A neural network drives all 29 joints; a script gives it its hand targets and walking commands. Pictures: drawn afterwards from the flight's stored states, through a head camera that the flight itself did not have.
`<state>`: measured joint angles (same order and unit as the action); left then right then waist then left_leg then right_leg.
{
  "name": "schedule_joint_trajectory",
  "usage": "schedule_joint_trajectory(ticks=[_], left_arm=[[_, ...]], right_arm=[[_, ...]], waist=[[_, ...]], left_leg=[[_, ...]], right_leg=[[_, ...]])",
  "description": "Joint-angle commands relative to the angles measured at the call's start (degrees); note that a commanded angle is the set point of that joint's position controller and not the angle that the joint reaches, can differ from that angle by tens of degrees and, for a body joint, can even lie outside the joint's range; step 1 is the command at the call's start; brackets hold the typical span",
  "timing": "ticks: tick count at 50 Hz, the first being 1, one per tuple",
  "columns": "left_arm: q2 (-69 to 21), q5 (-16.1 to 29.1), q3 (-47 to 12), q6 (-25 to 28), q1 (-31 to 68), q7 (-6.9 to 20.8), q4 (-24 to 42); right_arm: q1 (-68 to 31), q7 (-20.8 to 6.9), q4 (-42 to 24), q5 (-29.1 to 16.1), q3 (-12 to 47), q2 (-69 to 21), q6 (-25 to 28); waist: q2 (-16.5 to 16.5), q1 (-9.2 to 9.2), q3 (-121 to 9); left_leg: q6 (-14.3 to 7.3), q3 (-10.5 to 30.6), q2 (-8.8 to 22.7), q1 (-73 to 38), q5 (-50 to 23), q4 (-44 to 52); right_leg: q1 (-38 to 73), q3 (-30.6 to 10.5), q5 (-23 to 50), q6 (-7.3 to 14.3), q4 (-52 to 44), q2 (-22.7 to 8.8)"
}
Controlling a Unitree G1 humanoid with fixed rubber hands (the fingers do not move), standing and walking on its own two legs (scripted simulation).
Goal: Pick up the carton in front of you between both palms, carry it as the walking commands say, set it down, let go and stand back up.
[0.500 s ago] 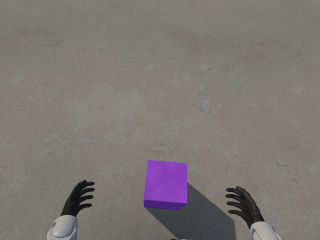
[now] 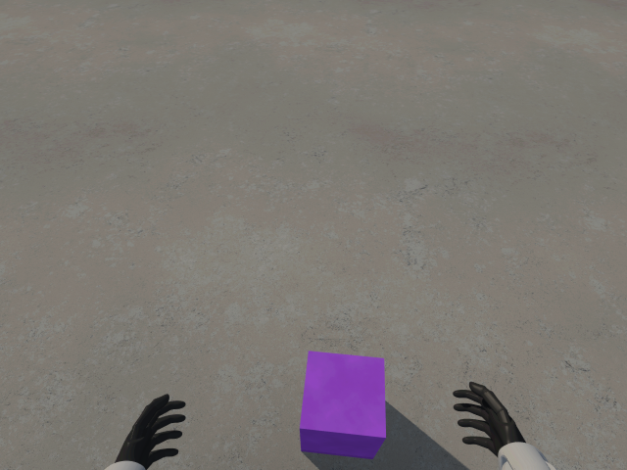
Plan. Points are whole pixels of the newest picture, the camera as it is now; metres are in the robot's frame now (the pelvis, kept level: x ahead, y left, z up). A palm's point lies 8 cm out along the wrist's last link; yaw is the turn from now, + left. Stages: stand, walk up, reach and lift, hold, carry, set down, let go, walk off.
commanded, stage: let go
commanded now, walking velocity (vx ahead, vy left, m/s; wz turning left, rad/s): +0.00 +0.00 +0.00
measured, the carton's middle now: (341, 406) +0.39 -0.08 -0.65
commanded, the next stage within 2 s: stand in 0.06 s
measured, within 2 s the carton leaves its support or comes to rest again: neither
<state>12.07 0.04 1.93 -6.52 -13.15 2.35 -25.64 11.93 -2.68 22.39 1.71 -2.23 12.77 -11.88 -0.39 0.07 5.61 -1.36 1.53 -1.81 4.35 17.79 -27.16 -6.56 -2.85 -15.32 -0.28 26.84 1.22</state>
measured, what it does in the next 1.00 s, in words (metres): stands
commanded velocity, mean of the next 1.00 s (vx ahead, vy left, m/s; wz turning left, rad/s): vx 0.00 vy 0.00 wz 0.00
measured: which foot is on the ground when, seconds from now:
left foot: down 0.00-1.00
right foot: down 0.00-1.00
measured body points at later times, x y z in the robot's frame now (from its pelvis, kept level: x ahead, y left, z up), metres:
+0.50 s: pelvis +0.05 -0.02 -0.01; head +0.04 -0.03 +0.44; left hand +0.13 +0.23 -0.13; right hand +0.14 -0.29 -0.12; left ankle -0.03 +0.10 -0.74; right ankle +0.00 -0.13 -0.74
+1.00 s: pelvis +0.04 -0.03 -0.01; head +0.04 -0.03 +0.44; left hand +0.07 +0.23 -0.15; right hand +0.04 -0.28 -0.15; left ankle -0.03 +0.10 -0.74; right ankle +0.00 -0.13 -0.74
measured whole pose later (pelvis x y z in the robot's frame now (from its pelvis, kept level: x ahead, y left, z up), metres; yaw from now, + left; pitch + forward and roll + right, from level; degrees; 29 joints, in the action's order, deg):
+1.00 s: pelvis +0.04 -0.03 -0.01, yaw -2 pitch +1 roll +0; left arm 12.2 -0.7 -0.1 0.3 -20.9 -1.8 -54.2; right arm 22.2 3.0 53.1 1.0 1.0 13.9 0.1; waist -1.0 0.5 -2.1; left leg 0.6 0.5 0.4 8.4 22.6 -30.0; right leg -12.4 -3.7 -20.6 2.2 32.3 3.7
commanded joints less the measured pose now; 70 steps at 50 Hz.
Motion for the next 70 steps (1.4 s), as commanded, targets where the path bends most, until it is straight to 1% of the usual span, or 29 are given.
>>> schedule_joint_trajectory(ticks=[1, 3, 4, 5, 6, 7, 10, 12, 13, 15, 20, 25, 32, 43, 58, 70], left_arm=[[5.0, 0.2, 1.3, 1.3, 2.6, -0.7, 5.4], [5.1, 0.3, 1.2, 1.1, 2.7, -0.8, 5.1], [8.5, -3.5, 2.2, 4.7, -4.9, -2.6, -4.9], [10.7, -3.9, 2.5, 6.4, -4.3, -3.3, -4.8], [9.7, -3.4, 2.3, 7.7, -3.0, -3.3, -5.7], [8.6, -2.9, 1.9, 8.8, -2.7, -3.1, -7.0], [7.2, -2.0, 1.4, 11.2, -1.6, -2.3, -9.7], [7.6, -1.9, 1.3, 11.6, -2.5, -2.3, -11.2], [7.8, -1.8, 1.3, 11.6, -3.4, -2.3, -12.0], [8.2, -1.6, 1.1, 11.4, -5.0, -2.5, -13.3], [8.5, -1.2, 0.7, 10.5, -7.7, -3.0, -15.4], [8.5, -1.0, 0.5, 9.8, -9.1, -3.5, -16.9], [8.2, -0.9, 0.2, 8.7, -9.7, -3.9, -19.2], [7.0, -0.8, -0.4, 7.5, -10.6, -4.3, -24.4], [4.4, -0.6, -1.7, 6.8, -11.9, -4.5, -31.7], [2.1, -0.6, -2.4, 6.6, -12.7, -4.8, -35.7]], right_arm=[[-2.7, 1.1, -5.9, -0.1, -1.5, 5.8, -0.5], [-2.7, 1.3, -5.9, -0.2, -1.4, 5.7, -0.8], [1.5, 3.0, 3.0, 0.9, -1.3, 8.1, 7.8], [2.9, 3.9, 3.5, 2.1, -1.6, 8.4, 10.9], [1.5, 4.2, 4.6, 2.3, -1.4, 8.0, 12.8], [0.7, 4.2, 5.4, 1.8, -1.2, 7.7, 14.2], [1.4, 3.8, 8.0, 0.8, -0.7, 7.4, 16.6], [2.6, 3.9, 9.4, 0.5, -0.6, 8.1, 17.0], [3.4, 4.0, 10.2, 0.4, -0.5, 8.5, 17.0], [4.9, 4.2, 11.4, 0.1, -0.3, 8.8, 16.7], [7.7, 4.7, 14.0, -0.4, 0.2, 8.9, 15.8], [9.4, 5.2, 16.3, -0.8, 0.6, 8.9, 14.9], [11.0, 5.6, 19.6, -0.9, 1.0, 8.9, 13.8], [13.2, 5.9, 26.1, -0.8, 1.7, 7.6, 12.6], [14.8, 5.9, 35.0, -0.7, 3.0, 4.6, 11.9], [15.0, 5.9, 39.9, -0.6, 3.6, 2.2, 11.8]], waist=[[-1.8, 0.18, -4.2], [-1.7, 0.15, -3.8], [-5.4, -0.57, -2.7], [-3.8, -0.06, 1.0], [-2.3, -0.26, 0.9], [-1.1, -0.24, -1.2], [1.5, 0.38, -9.8], [1.6, 0.53, -11.4], [1.3, 0.52, -11.6], [1.2, 0.52, -11.6], [0.7, 0.57, -10.8], [0.1, 0.49, -10.2], [0.3, 0.40, -8.6], [0.6, 0.49, -5.3], [0.5, 0.34, -1.7], [0.4, 0.29, 0.0]], left_leg=[[2.4, 0.7, 0.5, 2.0, -18.1, 4.0], [2.2, 0.6, 0.3, 2.3, -17.5, 3.9], [2.8, 2.1, 6.3, 8.5, 10.7, 6.6], [2.3, 5.2, 6.2, 10.9, 14.8, 7.5], [2.0, 6.2, 6.6, 11.5, 13.2, 6.8], [1.6, 6.9, 7.1, 10.6, 9.7, 5.8], [1.2, 6.2, 7.2, 6.0, -2.8, 1.9], [1.4, 5.9, 7.3, 5.3, -8.7, 0.3], [1.5, 5.7, 7.3, 5.3, -10.8, -0.3], [1.5, 5.1, 7.1, 5.7, -13.4, -1.3], [1.5, 3.9, 6.7, 6.8, -17.2, -2.9], [1.3, 2.9, 6.4, 7.0, -20.0, -4.0], [1.1, 2.1, 6.1, 6.9, -18.6, -3.7], [0.7, 1.7, 6.0, 5.5, -14.4, -1.1], [0.2, 1.7, 6.3, 4.2, -11.6, 1.9], [-0.1, 1.8, 6.4, 4.5, -9.3, 3.4]], right_leg=[[0.1, 2.5, 9.3, -0.1, -1.8, 2.7], [0.1, 2.4, 9.9, -0.1, -1.7, 2.6], [-7.9, -2.0, -4.9, -1.9, -5.1, -5.1], [-10.8, -3.6, -8.7, -1.6, -6.0, -5.4], [-12.9, -4.3, -8.3, -1.3, -5.7, -5.4], [-13.0, -4.8, -6.1, -1.0, -5.2, -5.4], [-10.2, -5.9, 5.1, 0.3, -2.8, -5.6], [-9.7, -6.2, 12.7, 0.8, -1.0, -5.7], [-9.4, -6.1, 15.0, 0.9, -0.3, -5.5], [-9.1, -6.0, 17.8, 1.2, 0.7, -5.3], [-8.6, -5.5, 22.7, 1.8, 2.8, -4.8], [-7.9, -5.2, 25.8, 2.5, 4.1, -4.5], [-7.7, -5.4, 25.8, 3.2, 4.2, -4.4], [-7.4, -6.0, 21.4, 3.7, 2.1, -4.2], [-7.2, -6.3, 16.1, 3.6, -0.8, -4.0], [-7.7, -6.4, 12.8, 3.3, -2.3, -3.8]])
